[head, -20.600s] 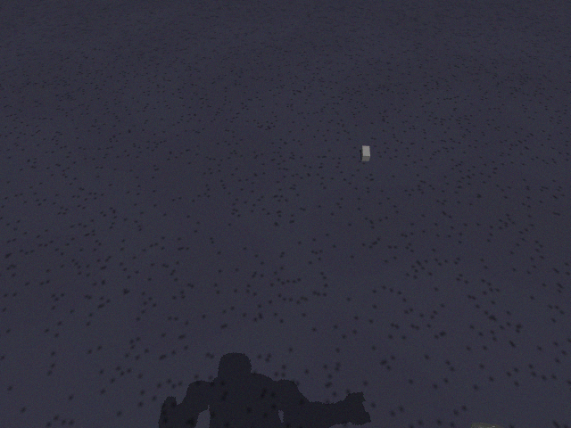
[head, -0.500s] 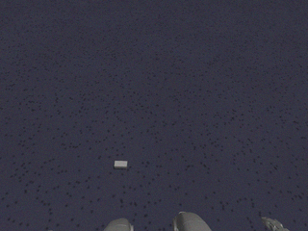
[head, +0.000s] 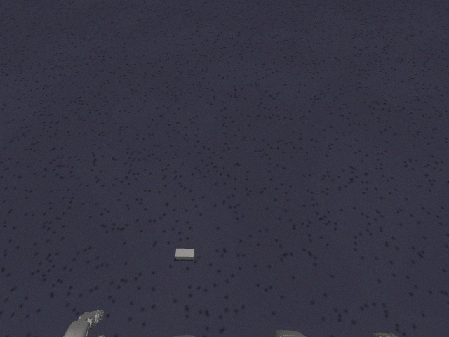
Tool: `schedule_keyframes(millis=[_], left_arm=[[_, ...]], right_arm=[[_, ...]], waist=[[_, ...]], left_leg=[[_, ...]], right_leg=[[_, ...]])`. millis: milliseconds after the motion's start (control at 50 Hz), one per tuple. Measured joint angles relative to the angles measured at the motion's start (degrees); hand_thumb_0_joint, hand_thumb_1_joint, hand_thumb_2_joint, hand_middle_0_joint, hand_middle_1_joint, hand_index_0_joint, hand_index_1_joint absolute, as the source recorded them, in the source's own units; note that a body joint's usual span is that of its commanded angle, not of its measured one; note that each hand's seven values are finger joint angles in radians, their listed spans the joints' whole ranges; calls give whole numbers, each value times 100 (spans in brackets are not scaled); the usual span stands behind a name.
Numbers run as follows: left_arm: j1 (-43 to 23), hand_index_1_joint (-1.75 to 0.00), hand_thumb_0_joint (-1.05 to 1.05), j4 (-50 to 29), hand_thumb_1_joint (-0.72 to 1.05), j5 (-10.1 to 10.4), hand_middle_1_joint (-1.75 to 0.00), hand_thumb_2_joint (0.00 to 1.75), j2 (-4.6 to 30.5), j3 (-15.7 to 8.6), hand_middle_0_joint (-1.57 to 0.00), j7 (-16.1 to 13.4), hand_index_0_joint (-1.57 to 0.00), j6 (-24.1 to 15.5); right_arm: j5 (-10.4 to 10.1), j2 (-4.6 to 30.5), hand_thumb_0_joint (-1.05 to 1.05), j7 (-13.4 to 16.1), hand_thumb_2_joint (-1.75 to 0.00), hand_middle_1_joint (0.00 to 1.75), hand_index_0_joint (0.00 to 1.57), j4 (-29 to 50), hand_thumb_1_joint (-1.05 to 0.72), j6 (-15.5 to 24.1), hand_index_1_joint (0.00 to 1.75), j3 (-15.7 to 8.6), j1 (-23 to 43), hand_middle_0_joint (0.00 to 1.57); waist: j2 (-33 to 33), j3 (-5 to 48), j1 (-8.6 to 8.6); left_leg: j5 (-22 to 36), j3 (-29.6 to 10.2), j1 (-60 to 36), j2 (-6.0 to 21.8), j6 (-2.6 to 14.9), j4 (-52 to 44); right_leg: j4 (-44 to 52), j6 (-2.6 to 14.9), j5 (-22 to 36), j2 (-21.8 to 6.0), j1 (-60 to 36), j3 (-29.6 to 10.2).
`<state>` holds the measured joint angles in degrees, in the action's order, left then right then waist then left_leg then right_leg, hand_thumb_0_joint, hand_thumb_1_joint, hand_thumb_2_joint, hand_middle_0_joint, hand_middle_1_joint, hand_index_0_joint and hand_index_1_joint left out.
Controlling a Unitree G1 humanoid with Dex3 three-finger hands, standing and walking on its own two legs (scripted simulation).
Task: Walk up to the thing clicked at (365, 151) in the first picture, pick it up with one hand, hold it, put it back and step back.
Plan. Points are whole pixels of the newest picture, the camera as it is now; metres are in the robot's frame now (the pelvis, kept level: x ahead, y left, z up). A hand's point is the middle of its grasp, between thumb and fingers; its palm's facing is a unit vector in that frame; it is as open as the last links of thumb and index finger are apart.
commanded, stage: walk up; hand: left
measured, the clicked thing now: (185, 253) +0.52 +0.21 -0.75
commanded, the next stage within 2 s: stand in 0.84 s
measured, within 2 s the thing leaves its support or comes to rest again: neither
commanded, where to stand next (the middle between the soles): +0.06 +0.01 m, yaw -2 degrees
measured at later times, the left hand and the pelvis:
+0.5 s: hand out of the picture +0.08 +0.25 -0.15, palm faces +0.02 -0.94 -0.33, open 7.4 cm; pelvis +0.00 +0.00 +0.01, yaw +1 degrees
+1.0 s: hand out of the picture +0.09 +0.26 -0.15, palm faces +0.00 -0.94 -0.33, open 7.4 cm; pelvis +0.01 +0.00 +0.01, yaw +1 degrees
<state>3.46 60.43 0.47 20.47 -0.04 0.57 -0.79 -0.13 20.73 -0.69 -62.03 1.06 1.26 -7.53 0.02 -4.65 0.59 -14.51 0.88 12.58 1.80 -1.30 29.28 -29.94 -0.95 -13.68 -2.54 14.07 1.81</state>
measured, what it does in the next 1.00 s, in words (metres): stands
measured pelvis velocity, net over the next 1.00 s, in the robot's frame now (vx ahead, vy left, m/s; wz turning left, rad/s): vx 0.01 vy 0.00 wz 0.01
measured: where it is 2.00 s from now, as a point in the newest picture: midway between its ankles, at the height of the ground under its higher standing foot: outside the picture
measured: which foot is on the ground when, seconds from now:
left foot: down 0.00-1.00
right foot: down 0.00-1.00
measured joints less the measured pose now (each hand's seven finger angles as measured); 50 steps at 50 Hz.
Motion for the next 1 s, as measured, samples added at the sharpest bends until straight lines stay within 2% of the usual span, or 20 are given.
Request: schedule_keyframes(millis=[180,360,620,840,1000], left_arm=[[-192,-30,0,394,90,-5,-30,89,-15,-39,-20,12,-20,39],[-81,-30,0,641,90,-38,-30,89,-33,-85,-20,25,-20,53],[136,-30,0,741,90,-80,-30,89,-68,-126,-20,26,-20,54],[141,-30,0,665,90,-85,-30,89,-81,-144,-20,10,-20,47],[157,-30,0,559,90,-100,-30,89,-61,-60,-20,-10,-20,0]], right_arm=[[25,51,0,25,-90,30,20,-330,-90,-19,30,-46,238,21],[33,37,0,27,-90,30,20,-433,-90,-26,30,-69,369,21],[48,-64,0,10,-90,30,20,-471,-90,-66,30,-77,329,21],[49,-90,0,19,-90,30,20,-467,-90,-80,30,-102,265,21],[111,-73,0,22,-90,30,20,-417,-90,-63,30,-111,239,21]], waist=[[-40,75,-18],[-31,147,-69],[15,175,-119],[6,162,-83],[-15,187,-44]], left_leg=[[300,-42,-320,5,-17,-608],[432,-68,-459,21,-29,-871],[478,-81,-488,13,-18,-971],[460,-87,-480,-10,1,-977],[441,-61,-549,-32,8,-1017]], right_leg=[[644,-6,300,19,-359,66],[969,-3,456,44,-538,104],[1122,-18,525,39,-599,121],[1148,-40,514,17,-607,128],[1120,-57,466,-7,-635,102]])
